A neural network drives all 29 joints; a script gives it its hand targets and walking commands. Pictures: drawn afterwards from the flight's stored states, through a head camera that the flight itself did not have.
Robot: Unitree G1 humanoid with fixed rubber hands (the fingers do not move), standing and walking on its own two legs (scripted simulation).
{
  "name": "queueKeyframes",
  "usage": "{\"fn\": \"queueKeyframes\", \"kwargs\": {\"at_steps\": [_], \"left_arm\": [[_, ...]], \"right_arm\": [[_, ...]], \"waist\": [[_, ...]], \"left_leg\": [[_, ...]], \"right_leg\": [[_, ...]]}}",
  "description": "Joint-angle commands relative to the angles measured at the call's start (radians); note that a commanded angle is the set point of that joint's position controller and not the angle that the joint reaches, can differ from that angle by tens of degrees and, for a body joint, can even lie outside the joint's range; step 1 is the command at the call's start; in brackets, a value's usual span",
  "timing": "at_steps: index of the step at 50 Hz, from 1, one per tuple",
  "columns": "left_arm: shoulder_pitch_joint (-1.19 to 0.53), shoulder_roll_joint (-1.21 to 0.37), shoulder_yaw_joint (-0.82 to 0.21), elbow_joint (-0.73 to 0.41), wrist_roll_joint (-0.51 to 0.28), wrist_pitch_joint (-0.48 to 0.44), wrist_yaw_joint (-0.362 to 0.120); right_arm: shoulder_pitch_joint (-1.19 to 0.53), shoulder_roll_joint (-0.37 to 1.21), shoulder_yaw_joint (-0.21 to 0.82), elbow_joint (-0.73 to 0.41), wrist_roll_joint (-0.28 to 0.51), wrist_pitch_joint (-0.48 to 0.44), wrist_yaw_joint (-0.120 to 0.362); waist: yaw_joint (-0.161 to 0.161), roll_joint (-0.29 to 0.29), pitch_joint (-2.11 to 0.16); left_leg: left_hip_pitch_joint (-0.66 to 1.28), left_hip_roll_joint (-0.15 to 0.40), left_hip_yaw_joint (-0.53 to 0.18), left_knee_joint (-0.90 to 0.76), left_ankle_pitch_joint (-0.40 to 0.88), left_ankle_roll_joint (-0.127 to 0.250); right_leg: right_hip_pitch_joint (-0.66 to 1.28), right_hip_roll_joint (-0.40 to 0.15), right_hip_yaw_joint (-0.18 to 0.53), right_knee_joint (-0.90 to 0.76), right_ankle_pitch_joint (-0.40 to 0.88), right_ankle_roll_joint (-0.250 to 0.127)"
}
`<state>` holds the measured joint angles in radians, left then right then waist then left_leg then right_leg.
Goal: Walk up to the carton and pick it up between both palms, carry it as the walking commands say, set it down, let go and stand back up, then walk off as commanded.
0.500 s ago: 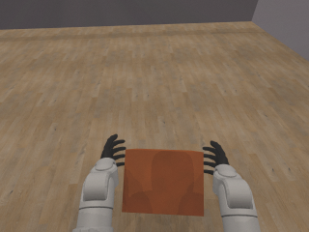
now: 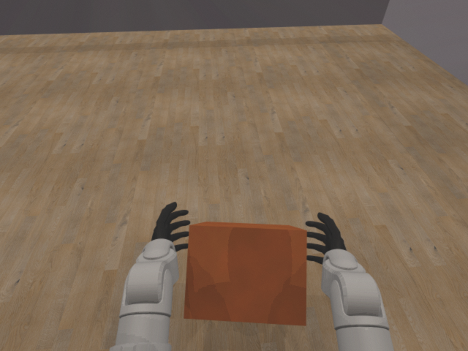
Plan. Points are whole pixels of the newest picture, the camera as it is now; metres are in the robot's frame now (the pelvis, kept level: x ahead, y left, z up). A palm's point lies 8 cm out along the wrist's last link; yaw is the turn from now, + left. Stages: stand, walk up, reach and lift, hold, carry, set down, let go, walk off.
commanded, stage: carry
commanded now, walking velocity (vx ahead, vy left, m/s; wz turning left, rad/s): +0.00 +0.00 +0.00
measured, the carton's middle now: (246, 263) +0.31 +0.01 -0.07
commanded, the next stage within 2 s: hold in 0.18 s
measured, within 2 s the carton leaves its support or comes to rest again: neither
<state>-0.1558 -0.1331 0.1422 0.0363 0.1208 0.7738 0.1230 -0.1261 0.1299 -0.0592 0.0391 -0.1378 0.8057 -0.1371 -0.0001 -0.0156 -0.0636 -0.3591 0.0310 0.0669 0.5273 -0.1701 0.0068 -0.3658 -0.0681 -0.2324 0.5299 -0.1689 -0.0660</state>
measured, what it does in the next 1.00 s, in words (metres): shifts its weight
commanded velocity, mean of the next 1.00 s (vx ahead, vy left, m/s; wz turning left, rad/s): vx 0.00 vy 0.00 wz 0.00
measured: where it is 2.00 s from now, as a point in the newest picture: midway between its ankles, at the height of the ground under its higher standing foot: outside the picture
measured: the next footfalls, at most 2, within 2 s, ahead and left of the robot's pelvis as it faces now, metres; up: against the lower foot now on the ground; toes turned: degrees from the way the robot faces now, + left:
none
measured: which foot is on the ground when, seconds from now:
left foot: down 0.00-1.00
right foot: down 0.00-1.00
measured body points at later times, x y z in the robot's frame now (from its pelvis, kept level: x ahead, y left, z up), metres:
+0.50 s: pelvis +0.03 +0.02 -0.01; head -0.04 +0.03 +0.44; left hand +0.36 +0.11 +0.06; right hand +0.30 -0.18 +0.05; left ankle +0.07 +0.12 -0.73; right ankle +0.08 -0.08 -0.73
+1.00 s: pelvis +0.06 +0.03 +0.01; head +0.00 +0.04 +0.46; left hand +0.36 +0.13 +0.05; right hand +0.31 -0.16 +0.04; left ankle +0.07 +0.12 -0.73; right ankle +0.08 -0.08 -0.73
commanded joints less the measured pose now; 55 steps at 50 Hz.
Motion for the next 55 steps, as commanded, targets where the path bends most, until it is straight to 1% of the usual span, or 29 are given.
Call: {"fn": "queueKeyframes", "kwargs": {"at_steps": [1,4,5,9,10,11,12,14,15,16,18,19,24,25,27,28,30,31,32,37,40,41,42,46,48,51,52,53,55], "left_arm": [[-0.435,-0.731,-0.494,-0.143,-0.227,-0.023,-0.213],[-0.419,-0.724,-0.491,-0.152,-0.225,-0.019,-0.208],[-0.405,-0.701,-0.463,-0.075,-0.191,-0.019,-0.211],[-0.435,-0.731,-0.497,-0.148,-0.225,-0.026,-0.211],[-0.461,-0.62,-0.494,0.125,-0.134,-0.066,-0.255],[-0.494,-0.631,-0.514,0.086,-0.153,-0.108,-0.274],[-0.586,-0.682,-0.538,0.046,-0.174,-0.132,-0.284],[-0.771,-0.765,-0.532,0.045,-0.191,-0.157,-0.305],[-0.83,-0.787,-0.509,0.08,-0.179,-0.158,-0.316],[-0.853,-0.807,-0.485,0.117,-0.175,-0.158,-0.324],[-0.826,-0.868,-0.447,0.215,-0.153,-0.149,-0.341],[-0.815,-0.879,-0.423,0.271,-0.13,-0.141,-0.352],[-0.764,-0.931,-0.341,0.399,-0.077,-0.119,-0.369],[-0.73,-0.94,-0.33,0.411,-0.072,-0.114,-0.371],[-0.693,-0.94,-0.347,0.399,-0.072,-0.11,-0.373],[-0.679,-0.941,-0.354,0.386,-0.076,-0.11,-0.376],[-0.655,-0.95,-0.408,0.335,-0.097,-0.106,-0.376],[-0.627,-0.959,-0.435,0.309,-0.112,-0.102,-0.376],[-0.633,-0.962,-0.466,0.275,-0.125,-0.102,-0.376],[-0.59,-0.958,-0.545,0.188,-0.172,-0.096,-0.365],[-0.55,-0.964,-0.581,0.123,-0.198,-0.1,-0.355],[-0.546,-0.964,-0.595,0.109,-0.199,-0.1,-0.353],[-0.521,-0.965,-0.593,0.107,-0.202,-0.099,-0.348],[-0.521,-0.939,-0.581,0.096,-0.186,-0.102,-0.34],[-0.508,-0.934,-0.564,0.115,-0.175,-0.1,-0.335],[-0.555,-0.916,-0.554,0.124,-0.169,-0.104,-0.341],[-0.553,-1.049,-0.619,0.083,-0.169,-0.106,-0.346],[-0.568,-1.036,-0.591,0.112,-0.161,-0.106,-0.348],[-0.593,-1.004,-0.522,0.211,-0.125,-0.106,-0.354]], "right_arm": [[-0.526,0.74,0.464,-0.234,0.254,-0.076,0.211],[-0.508,0.738,0.466,-0.239,0.256,-0.071,0.206],[-0.473,0.718,0.432,-0.146,0.218,-0.068,0.21],[-0.522,0.741,0.466,-0.233,0.254,-0.079,0.209],[-0.419,0.699,0.332,0.084,0.133,-0.093,0.189],[-0.459,0.713,0.341,0.012,0.149,-0.135,0.185],[-0.595,0.74,0.388,-0.038,0.192,-0.158,0.201],[-0.808,0.804,0.416,-0.055,0.225,-0.171,0.221],[-0.881,0.833,0.423,-0.03,0.234,-0.168,0.235],[-0.904,0.872,0.43,0.018,0.23,-0.16,0.247],[-0.929,0.929,0.436,0.081,0.229,-0.157,0.274],[-0.924,0.959,0.424,0.123,0.229,-0.15,0.287],[-0.922,0.985,0.366,0.207,0.208,-0.135,0.339],[-0.914,0.992,0.365,0.197,0.205,-0.132,0.345],[-0.884,0.995,0.355,0.19,0.196,-0.127,0.353],[-0.887,1.003,0.357,0.176,0.195,-0.125,0.357],[-0.803,0.992,0.355,0.165,0.184,-0.121,0.358],[-0.782,0.983,0.372,0.126,0.184,-0.121,0.358],[-0.746,0.978,0.371,0.115,0.179,-0.119,0.359],[-0.676,0.933,0.4,0.022,0.177,-0.118,0.36],[-0.649,0.938,0.453,-0.045,0.2,-0.12,0.363],[-0.632,0.934,0.455,-0.05,0.203,-0.121,0.363],[-0.637,0.927,0.47,-0.069,0.206,-0.12,0.363],[-0.624,0.91,0.467,-0.058,0.209,-0.119,0.361],[-0.646,0.897,0.466,-0.061,0.209,-0.121,0.361],[-0.665,0.899,0.44,-0.034,0.2,-0.121,0.355],[-0.624,0.929,0.503,-0.034,0.212,-0.119,0.361],[-0.64,0.93,0.486,-0.019,0.202,-0.117,0.358],[-0.692,0.928,0.444,0.017,0.18,-0.12,0.353]], "waist": [[0.0,0.016,-0.295],[-0.001,0.002,-0.291],[-0.002,0.01,-0.285],[-0.001,0.017,-0.289],[-0.089,-0.039,-0.19],[-0.108,-0.038,-0.19],[-0.079,-0.005,-0.231],[-0.069,-0.022,-0.277],[-0.047,-0.003,-0.278],[-0.033,-0.022,-0.272],[-0.009,-0.017,-0.276],[0.01,0.011,-0.245],[0.023,0.047,-0.143],[0.024,0.021,-0.139],[0.011,0.041,-0.124],[0.006,0.021,-0.125],[-0.031,0.04,-0.133],[-0.04,0.026,-0.153],[-0.052,0.047,-0.17],[-0.077,0.041,-0.191],[-0.063,0.024,-0.248],[-0.062,0.058,-0.256],[-0.056,0.028,-0.262],[-0.038,0.066,-0.229],[-0.025,0.061,-0.218],[-0.034,0.063,-0.204],[-0.062,0.088,-0.244],[-0.061,0.063,-0.217],[-0.052,0.059,-0.131]], "left_leg": [[0.018,0.079,-0.11,-0.11,-0.112,0.071],[0.02,0.075,-0.107,-0.104,-0.111,0.069],[0.016,0.077,-0.112,-0.11,-0.117,0.068],[0.023,0.078,-0.107,-0.103,-0.1,0.07],[0.134,-0.088,-0.161,-0.012,-0.186,0.072],[0.112,-0.086,-0.173,-0.011,-0.217,0.068],[0.071,-0.077,-0.179,-0.011,-0.243,0.061],[0.031,-0.065,-0.195,0.016,-0.295,0.057],[-0.013,-0.064,-0.191,0.025,-0.327,0.057],[-0.023,-0.056,-0.19,0.023,-0.324,0.06],[0.0,-0.052,-0.188,0.014,-0.291,0.06],[-0.022,-0.057,-0.181,0.007,-0.292,0.06],[-0.006,-0.032,-0.209,-0.078,-0.245,0.067],[0.014,-0.031,-0.214,-0.089,-0.194,0.069],[0.043,-0.026,-0.222,-0.131,-0.119,0.071],[0.058,-0.03,-0.222,-0.147,-0.077,0.069],[0.109,-0.033,-0.228,-0.168,0.03,0.061],[0.133,-0.033,-0.231,-0.175,0.096,0.056],[0.149,-0.036,-0.23,-0.177,0.145,0.049],[0.189,-0.024,-0.247,-0.177,0.258,0.036],[0.22,-0.024,-0.252,-0.158,0.374,0.031],[0.227,-0.028,-0.248,-0.154,0.389,0.026],[0.238,-0.024,-0.255,-0.15,0.398,0.027],[0.203,-0.027,-0.249,-0.159,0.317,0.03],[0.192,-0.025,-0.248,-0.165,0.276,0.033],[0.177,-0.027,-0.242,-0.169,0.171,0.036],[0.271,-0.052,-0.247,-0.145,0.157,0.025],[0.262,-0.049,-0.241,-0.149,0.118,0.029],[0.208,-0.049,-0.238,-0.155,-0.015,0.04]], "right_leg": [[0.152,-0.118,0.196,-0.153,-0.185,0.015],[0.145,-0.121,0.201,-0.161,-0.194,0.015],[0.142,-0.12,0.201,-0.162,-0.204,0.013],[0.144,-0.122,0.202,-0.155,-0.184,0.014],[0.265,0.037,0.369,-0.145,-0.185,0.001],[0.257,0.027,0.391,-0.155,-0.22,0.004],[0.288,0.03,0.394,-0.14,-0.252,0.01],[0.279,0.027,0.422,-0.127,-0.379,0.02],[0.287,0.026,0.427,-0.117,-0.435,0.026],[0.284,0.027,0.423,-0.115,-0.443,0.037],[0.265,0.026,0.42,-0.108,-0.394,0.044],[0.284,0.023,0.428,-0.111,-0.378,0.047],[0.345,0.046,0.409,-0.095,-0.195,0.049],[0.365,0.049,0.406,-0.099,-0.133,0.052],[0.412,0.063,0.38,-0.096,0.007,0.053],[0.43,0.07,0.371,-0.103,0.058,0.054],[0.444,0.083,0.348,-0.107,0.162,0.05],[0.458,0.096,0.332,-0.108,0.201,0.049],[0.462,0.102,0.327,-0.113,0.221,0.046],[0.456,0.128,0.314,-0.116,0.228,0.039],[0.457,0.136,0.315,-0.116,0.258,0.039],[0.452,0.135,0.318,-0.118,0.256,0.034],[0.444,0.14,0.315,-0.112,0.25,0.036],[0.437,0.139,0.318,-0.107,0.208,0.03],[0.439,0.143,0.315,-0.1,0.188,0.029],[0.427,0.138,0.316,-0.095,0.155,0.027],[0.412,0.113,0.34,-0.121,0.208,0.006],[0.389,0.113,0.337,-0.125,0.176,0.012],[0.369,0.104,0.336,-0.125,0.067,0.016]]}}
